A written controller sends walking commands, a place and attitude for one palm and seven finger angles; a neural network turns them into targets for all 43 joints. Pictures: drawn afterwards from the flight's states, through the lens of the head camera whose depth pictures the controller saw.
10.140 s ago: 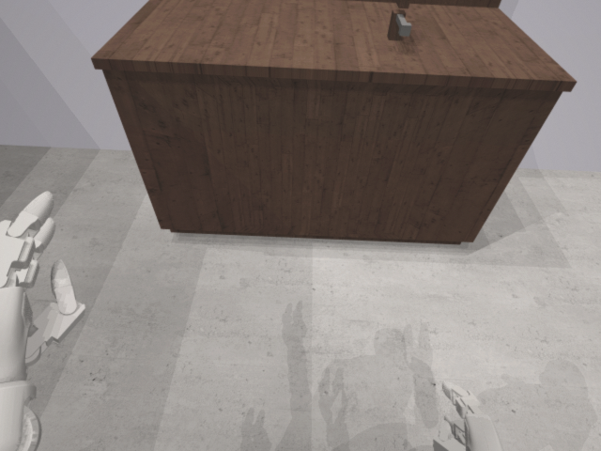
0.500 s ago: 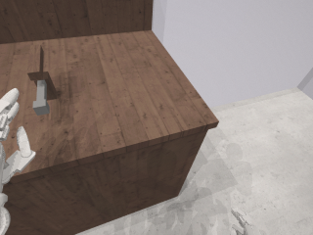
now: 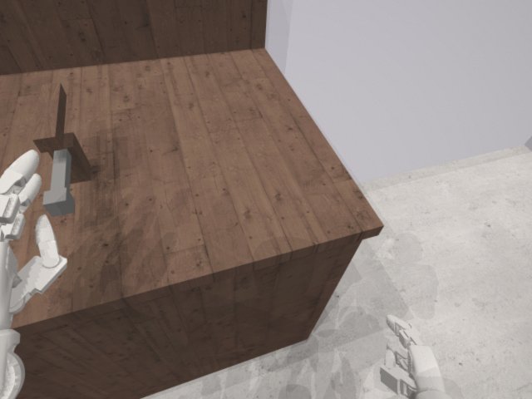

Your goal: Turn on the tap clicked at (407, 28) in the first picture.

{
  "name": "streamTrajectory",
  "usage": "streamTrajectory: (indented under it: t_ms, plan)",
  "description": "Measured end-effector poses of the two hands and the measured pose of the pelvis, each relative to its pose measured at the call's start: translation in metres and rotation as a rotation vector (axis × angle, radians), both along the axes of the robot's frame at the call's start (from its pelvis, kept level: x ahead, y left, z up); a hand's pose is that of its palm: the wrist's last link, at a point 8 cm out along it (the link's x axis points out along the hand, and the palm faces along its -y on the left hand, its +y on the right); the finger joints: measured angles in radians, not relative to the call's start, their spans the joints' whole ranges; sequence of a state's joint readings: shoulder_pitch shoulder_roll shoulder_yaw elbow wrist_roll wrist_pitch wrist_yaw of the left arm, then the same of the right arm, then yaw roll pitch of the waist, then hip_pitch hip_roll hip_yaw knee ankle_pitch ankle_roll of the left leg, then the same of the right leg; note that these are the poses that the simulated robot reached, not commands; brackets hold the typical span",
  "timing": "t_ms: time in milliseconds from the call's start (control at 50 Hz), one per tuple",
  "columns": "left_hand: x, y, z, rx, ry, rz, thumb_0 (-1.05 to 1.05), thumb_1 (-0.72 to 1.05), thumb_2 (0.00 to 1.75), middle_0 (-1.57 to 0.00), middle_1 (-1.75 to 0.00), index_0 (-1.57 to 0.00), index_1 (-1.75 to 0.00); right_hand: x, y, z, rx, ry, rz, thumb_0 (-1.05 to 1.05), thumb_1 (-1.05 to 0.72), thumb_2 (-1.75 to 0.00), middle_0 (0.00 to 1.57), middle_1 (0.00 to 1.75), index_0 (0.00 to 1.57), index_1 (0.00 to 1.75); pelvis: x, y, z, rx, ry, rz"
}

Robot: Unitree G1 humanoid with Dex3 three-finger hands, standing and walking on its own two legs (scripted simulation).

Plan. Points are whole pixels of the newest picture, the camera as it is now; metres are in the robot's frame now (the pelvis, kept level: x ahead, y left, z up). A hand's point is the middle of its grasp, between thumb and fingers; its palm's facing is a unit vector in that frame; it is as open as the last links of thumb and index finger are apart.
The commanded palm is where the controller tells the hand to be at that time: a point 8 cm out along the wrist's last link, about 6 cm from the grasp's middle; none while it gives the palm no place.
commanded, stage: come to a stop and stand still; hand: left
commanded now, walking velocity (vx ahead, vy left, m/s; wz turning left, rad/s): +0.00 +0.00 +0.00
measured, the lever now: (59, 202) +0.33 +0.32 +0.10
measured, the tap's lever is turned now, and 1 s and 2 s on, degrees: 0 0 0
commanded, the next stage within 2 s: look again from close up in 0.28 s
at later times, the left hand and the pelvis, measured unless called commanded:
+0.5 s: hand (16, 229) +0.24 +0.28 +0.19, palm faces +0.47 -0.78 -0.40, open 7.4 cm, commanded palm +0.15 +0.28 +0.17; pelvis -0.01 +0.00 +0.00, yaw -1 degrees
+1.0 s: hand (3, 312) +0.17 +0.27 +0.16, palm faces +0.41 -0.86 -0.31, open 7.4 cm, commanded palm +0.10 +0.30 +0.17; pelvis -0.05 +0.02 +0.00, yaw +1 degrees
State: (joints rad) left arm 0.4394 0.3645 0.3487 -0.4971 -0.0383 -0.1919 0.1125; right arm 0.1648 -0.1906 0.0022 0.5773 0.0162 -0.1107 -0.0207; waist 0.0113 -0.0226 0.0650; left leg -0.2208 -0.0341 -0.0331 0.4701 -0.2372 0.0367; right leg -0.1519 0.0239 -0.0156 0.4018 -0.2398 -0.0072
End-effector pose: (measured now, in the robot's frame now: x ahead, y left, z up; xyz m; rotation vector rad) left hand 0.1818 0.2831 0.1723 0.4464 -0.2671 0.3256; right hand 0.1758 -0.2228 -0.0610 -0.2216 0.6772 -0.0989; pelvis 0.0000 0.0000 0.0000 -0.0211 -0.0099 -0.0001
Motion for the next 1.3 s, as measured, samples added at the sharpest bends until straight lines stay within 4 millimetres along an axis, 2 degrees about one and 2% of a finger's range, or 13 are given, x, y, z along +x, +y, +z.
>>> streamTrajectory:
  t_ms: [180,380,440,500,600,640,720,800,880,1040,1220,1260,1300]
  plan:
    - [0.004,0.003,-0.005,-0.013,0.034,0.033,0.01,0.89,0.90,-0.21,-0.30,-0.21,-0.30,0.001,-0.004,-0.007,0.000,0.045,-0.018,0.01,-0.91,-0.90,0.20,0.30,0.20,0.30,0.008,-0.001,0.000,-0.001,0.001,0.004]
    - [0.000,0.001,-0.003,-0.016,0.022,0.031,0.01,0.89,0.90,-0.21,-0.30,-0.21,-0.30,-0.006,-0.002,-0.009,0.012,0.052,-0.027,0.01,-0.91,-0.90,0.20,0.30,0.20,0.30,0.006,-0.001,0.000,-0.002,-0.005,0.008]
    - [0.009,0.024,0.021,0.140,-0.066,0.047,0.02,0.89,0.90,-0.21,-0.30,-0.22,-0.30,-0.011,0.002,-0.010,-0.013,0.058,0.039,0.01,-0.91,-0.90,0.20,0.30,0.20,0.30,-0.003,-0.004,-0.001,0.000,0.006,0.006]
    - [0.012,0.035,0.029,0.096,-0.124,0.075,0.01,0.89,0.90,-0.21,-0.30,-0.21,-0.30,-0.017,0.004,-0.008,0.013,0.030,0.055,0.01,-0.91,-0.90,0.20,0.30,0.20,0.30,-0.012,-0.001,-0.001,0.003,0.002,-0.013]
    - [-0.006,0.000,0.007,0.020,-0.037,-0.058,0.01,0.90,0.90,-0.20,-0.30,-0.20,-0.30,-0.031,0.002,-0.001,0.033,-0.035,0.000,0.01,-0.90,-0.90,0.20,0.30,0.20,0.30,-0.022,0.009,-0.002,0.005,-0.009,-0.027]
    - [-0.017,-0.005,-0.004,0.004,0.009,-0.094,0.01,0.90,0.90,-0.20,-0.30,-0.21,-0.30,-0.039,0.001,0.000,0.022,-0.041,-0.024,0.01,-0.90,-0.90,0.20,0.30,0.20,0.30,-0.026,0.010,-0.002,0.005,-0.015,-0.024]
    - [-0.038,0.008,-0.013,-0.001,0.033,-0.058,0.01,0.89,0.90,-0.21,-0.30,-0.21,-0.30,-0.053,0.002,0.002,-0.014,-0.026,-0.033,0.01,-0.90,-0.90,0.20,0.30,0.20,0.30,-0.036,0.011,-0.003,-0.001,-0.030,-0.011]
    - [-0.053,0.028,-0.008,-0.017,-0.035,0.028,0.01,0.89,0.90,-0.21,-0.30,-0.22,-0.30,-0.062,0.006,0.002,-0.040,-0.009,0.001,0.01,-0.90,-0.90,0.20,0.30,0.20,0.30,-0.045,0.013,-0.002,-0.009,-0.038,-0.003]
    - [-0.059,0.032,-0.004,-0.051,-0.097,0.055,0.02,0.89,0.90,-0.21,-0.30,-0.21,-0.30,-0.066,0.014,0.004,-0.046,-0.009,0.033,0.02,-0.90,-0.90,0.20,0.30,0.20,0.30,-0.051,0.017,-0.001,-0.016,-0.036,0.002]
    - [-0.056,0.029,-0.006,-0.022,-0.081,0.007,0.01,0.89,0.90,-0.20,-0.30,-0.21,-0.30,-0.063,0.030,0.004,-0.016,-0.033,0.038,0.01,-0.90,-0.90,0.20,0.30,0.20,0.30,-0.053,0.021,-0.003,-0.015,-0.039,0.017]
    - [-0.053,0.034,-0.007,-0.003,-0.058,0.051,0.01,0.89,0.90,-0.20,-0.30,-0.21,-0.30,-0.057,0.035,-0.007,-0.001,0.014,0.064,0.01,-0.90,-0.90,0.21,0.30,0.20,0.30,-0.039,0.021,-0.003,-0.013,-0.035,0.023]
    - [-0.042,0.044,0.009,0.117,-0.101,0.058,0.01,0.89,0.90,-0.21,-0.30,-0.21,-0.30,-0.054,0.036,-0.010,-0.023,0.032,0.111,0.01,-0.90,-0.90,0.20,0.30,0.20,0.30,-0.038,0.017,-0.004,-0.012,-0.021,0.031]
    - [-0.028,0.057,0.020,0.107,-0.161,0.083,0.01,0.89,0.90,-0.21,-0.30,-0.21,-0.30,-0.049,0.036,-0.012,-0.008,0.043,0.122,0.01,-0.90,-0.90,0.20,0.30,0.20,0.30,-0.038,0.016,-0.005,-0.008,-0.014,0.028]
